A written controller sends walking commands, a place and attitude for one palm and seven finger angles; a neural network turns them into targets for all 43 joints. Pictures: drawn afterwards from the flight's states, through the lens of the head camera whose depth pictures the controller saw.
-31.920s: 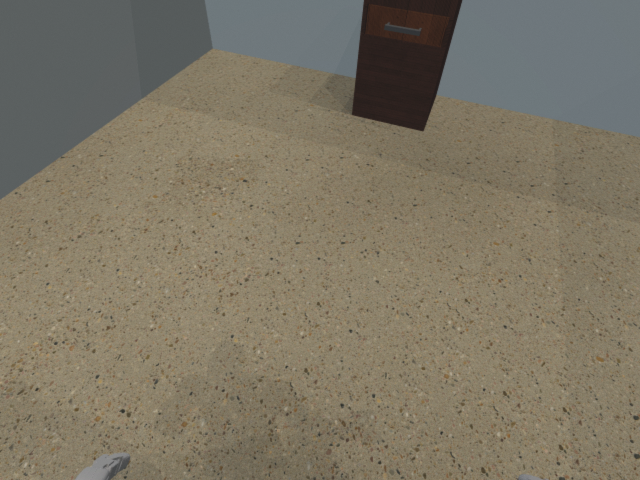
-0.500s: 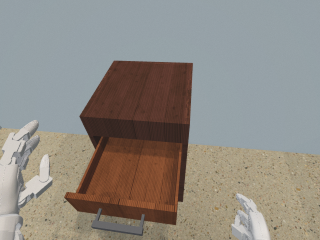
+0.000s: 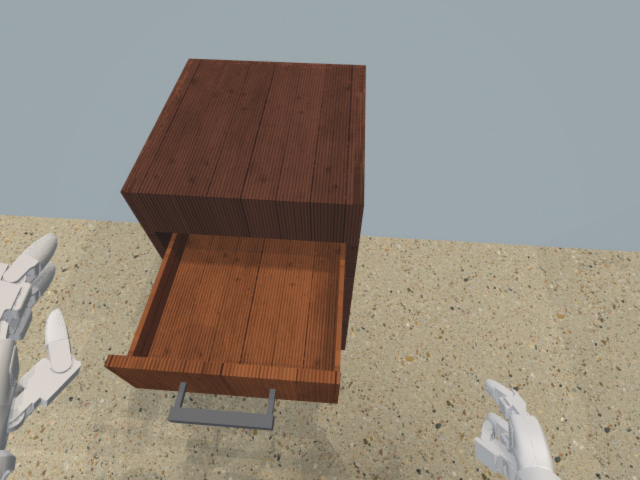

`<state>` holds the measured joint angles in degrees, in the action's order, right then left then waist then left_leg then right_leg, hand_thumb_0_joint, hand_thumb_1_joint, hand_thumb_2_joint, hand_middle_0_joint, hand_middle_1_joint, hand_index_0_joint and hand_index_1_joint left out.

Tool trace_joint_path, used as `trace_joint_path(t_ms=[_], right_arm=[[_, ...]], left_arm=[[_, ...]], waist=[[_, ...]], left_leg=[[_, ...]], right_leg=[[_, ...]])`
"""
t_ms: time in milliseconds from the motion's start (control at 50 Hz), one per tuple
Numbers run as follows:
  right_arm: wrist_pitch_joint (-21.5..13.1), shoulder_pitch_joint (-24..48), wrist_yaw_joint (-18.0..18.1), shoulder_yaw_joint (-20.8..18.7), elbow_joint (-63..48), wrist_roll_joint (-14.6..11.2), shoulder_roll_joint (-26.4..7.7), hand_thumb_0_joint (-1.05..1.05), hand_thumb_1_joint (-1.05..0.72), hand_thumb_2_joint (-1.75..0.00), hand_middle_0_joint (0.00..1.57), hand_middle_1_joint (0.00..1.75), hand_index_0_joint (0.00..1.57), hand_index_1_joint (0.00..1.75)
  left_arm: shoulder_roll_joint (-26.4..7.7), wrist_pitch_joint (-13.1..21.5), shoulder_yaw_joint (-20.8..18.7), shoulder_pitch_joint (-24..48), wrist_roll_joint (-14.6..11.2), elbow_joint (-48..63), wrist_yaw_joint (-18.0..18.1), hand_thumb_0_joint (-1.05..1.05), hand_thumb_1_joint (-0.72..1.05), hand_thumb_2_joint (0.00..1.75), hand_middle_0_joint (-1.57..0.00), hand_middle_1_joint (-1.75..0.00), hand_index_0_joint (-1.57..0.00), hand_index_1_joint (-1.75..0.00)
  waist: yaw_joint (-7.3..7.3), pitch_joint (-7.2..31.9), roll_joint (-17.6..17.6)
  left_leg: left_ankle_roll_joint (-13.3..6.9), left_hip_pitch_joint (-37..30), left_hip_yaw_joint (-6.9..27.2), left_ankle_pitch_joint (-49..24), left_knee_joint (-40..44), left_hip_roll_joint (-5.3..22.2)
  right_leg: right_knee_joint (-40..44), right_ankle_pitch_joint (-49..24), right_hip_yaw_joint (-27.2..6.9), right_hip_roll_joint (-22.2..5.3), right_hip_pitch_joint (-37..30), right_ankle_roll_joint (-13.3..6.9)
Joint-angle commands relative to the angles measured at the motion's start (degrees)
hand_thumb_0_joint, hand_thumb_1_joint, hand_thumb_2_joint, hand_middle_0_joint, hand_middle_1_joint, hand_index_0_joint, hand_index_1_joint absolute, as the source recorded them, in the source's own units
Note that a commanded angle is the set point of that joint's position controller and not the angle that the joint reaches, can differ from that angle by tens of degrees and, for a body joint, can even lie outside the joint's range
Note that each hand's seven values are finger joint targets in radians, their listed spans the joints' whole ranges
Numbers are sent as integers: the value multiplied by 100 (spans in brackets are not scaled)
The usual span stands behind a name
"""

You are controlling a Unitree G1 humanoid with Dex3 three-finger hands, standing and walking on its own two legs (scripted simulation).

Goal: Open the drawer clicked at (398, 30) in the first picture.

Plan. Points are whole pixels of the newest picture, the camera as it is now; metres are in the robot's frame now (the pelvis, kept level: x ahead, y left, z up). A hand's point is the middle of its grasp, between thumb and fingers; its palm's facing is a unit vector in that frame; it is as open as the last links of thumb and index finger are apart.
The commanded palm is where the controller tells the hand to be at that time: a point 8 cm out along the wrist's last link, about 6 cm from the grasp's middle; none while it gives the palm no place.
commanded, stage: step back with the hand held close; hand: left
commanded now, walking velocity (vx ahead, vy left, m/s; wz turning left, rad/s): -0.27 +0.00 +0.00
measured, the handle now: (224, 405) +0.25 +0.19 -0.24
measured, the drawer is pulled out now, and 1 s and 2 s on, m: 0.27 0.27 0.27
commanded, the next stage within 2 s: stop stepping back and stand still in 1.22 s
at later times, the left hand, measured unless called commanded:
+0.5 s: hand (3, 461) +0.12 +0.23 +0.16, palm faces +0.41 -0.82 -0.39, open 7.4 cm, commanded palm +0.06 +0.28 +0.17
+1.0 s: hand out of the picture +0.06 +0.23 +0.17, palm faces +0.34 -0.81 -0.48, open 7.4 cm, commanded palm -0.01 +0.28 +0.17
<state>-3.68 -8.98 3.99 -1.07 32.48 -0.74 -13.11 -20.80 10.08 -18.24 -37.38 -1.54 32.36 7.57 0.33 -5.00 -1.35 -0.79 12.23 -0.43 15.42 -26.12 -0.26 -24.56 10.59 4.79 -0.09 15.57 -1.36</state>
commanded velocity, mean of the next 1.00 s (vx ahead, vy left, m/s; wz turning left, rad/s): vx -0.34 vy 0.00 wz -0.03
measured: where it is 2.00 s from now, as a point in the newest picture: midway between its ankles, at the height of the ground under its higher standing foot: outside the picture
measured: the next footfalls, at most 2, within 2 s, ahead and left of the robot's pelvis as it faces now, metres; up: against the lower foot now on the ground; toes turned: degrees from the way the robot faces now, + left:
right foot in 0.66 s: -0.03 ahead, -0.12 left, +0.00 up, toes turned +1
right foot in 1.30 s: -0.23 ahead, -0.14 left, +0.00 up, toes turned -6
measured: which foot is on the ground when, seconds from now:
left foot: down 0.00-1.00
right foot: down 0.00-0.54, up 0.56-0.64, down 0.66-1.00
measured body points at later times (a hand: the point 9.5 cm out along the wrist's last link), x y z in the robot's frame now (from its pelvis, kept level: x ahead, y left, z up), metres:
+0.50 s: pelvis -0.06 +0.00 -0.01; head -0.04 +0.01 +0.44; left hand +0.10 +0.27 +0.18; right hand +0.12 -0.23 -0.09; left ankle -0.03 +0.11 -0.74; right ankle +0.02 -0.10 -0.74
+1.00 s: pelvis -0.13 +0.00 -0.01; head -0.10 +0.02 +0.43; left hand +0.03 +0.27 +0.19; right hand +0.05 -0.25 -0.09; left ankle -0.04 +0.11 -0.74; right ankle -0.07 -0.12 -0.74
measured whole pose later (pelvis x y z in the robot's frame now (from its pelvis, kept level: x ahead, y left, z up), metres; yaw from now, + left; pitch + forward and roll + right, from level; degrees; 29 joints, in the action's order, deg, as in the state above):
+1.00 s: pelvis -0.13 +0.00 -0.01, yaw +2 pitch +2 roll -2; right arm -5.9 -9.0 4.3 -2.1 36.5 -0.2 -12.1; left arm -25.8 15.4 -22.9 -37.8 -2.2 39.0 9.1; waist 0.7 -1.6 1.5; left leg -0.6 26.9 1.7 12.6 -34.1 0.2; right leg -31.1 10.8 1.2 1.4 22.2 -0.5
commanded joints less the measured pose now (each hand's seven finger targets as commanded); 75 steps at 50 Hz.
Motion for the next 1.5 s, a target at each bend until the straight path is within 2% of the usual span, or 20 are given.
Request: trace_joint_path(t_ms=[0, 260, 360, 420, 540, 640, 720, 900, 940, 980, 1020, 1040, 1100, 1180, 1260, 1320, 1340, 1360, 1420, 1480], right_arm=[[-286, 484, 90, -246, -1038, 7, -528, 0, -90, -90, 20, 30, 20, 30], [-489, 301, 214, -244, -803, 243, -560, 0, -90, -90, 20, 30, 20, 30], [-571, 108, 102, -262, -766, 92, -585, 0, -90, -90, 20, 30, 20, 30], [-517, 203, 77, -163, -654, 102, -501, 0, -90, -90, 20, 30, 20, 30], [-587, 453, 115, -128, -802, 72, -509, 0, -90, -90, 20, 30, 20, 30], [-606, 389, 27, -251, -712, 11, -562, 0, -90, -90, 20, 30, 20, 30], [-711, 323, -14, -264, -583, 23, -609, 0, -90, -90, 20, 30, 20, 30], [-523, 438, 39, -327, -442, 62, -434, 0, -90, -90, 20, 30, 20, 30], [-498, 516, 80, -303, -443, 68, -448, 0, -90, -90, 20, 30, 20, 30], [-564, 629, 124, -262, -548, 61, -518, 0, -90, -90, 20, 30, 20, 30], [-718, 523, 151, -262, -588, 99, -522, 0, -90, -90, 20, 30, 20, 30], [-754, 422, 151, -272, -554, 95, -554, 0, -90, -90, 20, 30, 20, 30], [-898, 260, 123, -287, -371, 201, -520, 0, -90, -90, 20, 30, 20, 30], [-1020, 295, -20, -172, -315, 190, -539, 0, -90, -90, 20, 30, 20, 30], [-980, 300, -81, -171, -111, 235, -507, 0, -90, -90, 20, 30, 20, 30], [-813, 318, -116, -166, -206, 66, -336, 0, -90, -90, 20, 30, 20, 30], [-758, 297, -100, -285, -354, -107, -461, 0, -90, -90, 20, 30, 20, 30], [-670, 467, -93, -312, -427, -186, -511, 0, -90, -90, 20, 30, 20, 30], [-245, 646, 21, 29, -501, -124, -10, 0, -90, -90, 20, 30, 20, 30], [-386, 407, 123, 22, -560, -180, -241, 0, -90, -90, 20, 30, 20, 30]], left_arm=[[-1168, 476, -1135, -335, -74, 1656, 302, 0, 90, 90, -20, -30, -20, -30], [-890, 418, -925, -116, -9, 1603, 490, 0, 90, 90, -20, -30, -20, -30], [-1118, 508, -950, 413, -82, 1762, 447, 0, 90, 90, -20, -30, -20, -30], [-1052, 488, -867, 481, -86, 1664, 455, 0, 90, 90, -20, -30, -20, -30], [-878, 579, -942, 193, 60, 1385, 434, 0, 90, 90, -20, -30, -20, -30], [-1014, 660, -1049, -151, -56, 1305, 288, 0, 90, 90, -20, -30, -20, -30], [-1029, 807, -947, -11, -134, 1739, 227, 0, 90, 90, -20, -30, -20, -30], [-1330, 821, -1285, -31, -163, 1641, 353, 0, 90, 90, -20, -30, -20, -30], [-1206, 801, -1219, -17, -133, 1408, 333, 0, 90, 90, -20, -30, -20, -30], [-1109, 810, -1117, -12, -93, 1346, 317, 0, 90, 90, -20, -30, -20, -30], [-998, 870, -1054, 74, -63, 1412, 293, 0, 90, 90, -20, -30, -20, -30], [-938, 910, -1023, 74, -57, 1308, 305, 0, 90, 90, -20, -30, -20, -30], [-922, 887, -900, 136, -100, 1605, 343, 0, 90, 90, -20, -30, -20, -30], [-1104, 891, -862, 338, -216, 2244, 209, 0, 90, 90, -20, -30, -20, -30], [-1467, 941, -1298, 408, -259, 2121, 117, 0, 90, 90, -20, -30, -20, -30], [-1495, 1094, -1374, 318, -286, 1667, -37, 0, 90, 90, -20, -30, -20, -30], [-1390, 956, -1208, -7, -243, 1498, -54, 0, 90, 90, -20, -30, -20, -30], [-1491, 836, -1502, -137, -256, 1304, 11, 0, 90, 90, -20, -30, -20, -30], [-1023, 569, -1312, -550, -145, 587, 110, 0, 90, 90, -20, -30, -20, -30], [-928, 599, -1129, -299, -77, 520, 143, 0, 90, 90, -20, -30, -20, -30]], waist=[[-24, 1870, -223], [35, 967, -667], [73, 972, 624], [36, 1065, 1005], [14, 655, -1342], [-22, 935, 137], [39, 1611, -117], [53, 1244, 848], [77, 1012, 484], [65, 864, -714], [75, 963, -1300], [108, 863, -1297], [44, 1087, -848], [-15, 1455, -1324], [-74, 1741, -1157], [-14, 1489, 428], [86, 1245, 1639], [-19, 1126, 1538], [152, 775, 737], [263, 913, 810]], left_leg=[[-58, 218, 521, -2815, 0, 555], [-280, 1774, 971, -977, 479, 1085], [-37, 1015, 333, 985, -1147, 109], [-69, 321, 182, 778, -1350, 75], [-587, 3003, 1627, 1794, 1582, 1569], [-301, 1871, 866, -164, 51, 878], [-114, 995, 582, -1124, -183, 630], [49, 348, 246, 441, -1350, 73], [-69, 485, 535, 314, -497, 336], [-333, 1461, 1348, 130, 772, 1133], [-674, 2580, 1956, 1600, 1822, 1904], [-765, 2986, 1908, 2178, 2000, 1992], [-798, 1466, 1434, 491, 1269, 1756], [-615, 666, 1252, 517, 1311, 1558], [-251, 258, 883, -168, 692, 1355], [199, -419, -252, 290, -1772, 240], [266, 242, -130, 502, -3042, -328], [176, 868, 119, 854, -3941, -329], [83, 1867, -27, 786, -2485, 66], [-77, 890, -406, -431, 428, -74]], right_leg=[[-380, -2712, -536, -638, -1518, 4], [-936, -76, -573, -356, -958, 10], [930, 1019, -2254, -1492, 328, -547], [1196, 1611, -1770, -1666, 729, -543], [-1928, 1159, -496, -15, -1046, 157], [-455, -666, -956, -372, -647, 48], [-369, -1417, -1061, -489, -474, -53], [963, 943, -1672, -1372, 1222, -496], [529, 912, -1262, -886, 1190, -233], [-769, 864, -661, -90, 400, 81], [-2632, 1747, -583, 322, -430, 166], [-3247, 1819, -679, 407, -633, 154], [-2811, 2000, -704, 245, 313, 135], [-1801, 2033, -484, 255, 142, 107], [290, 1033, -342, 143, -533, -49], [1462, -319, -841, -997, 523, -398], [1400, -435, -1853, -1687, 864, -682], [1119, -1480, -1825, -1817, 827, -818], [295, -3421, -830, -1471, -689, -606], [-764, -4582, -587, -1150, -1338, -152]])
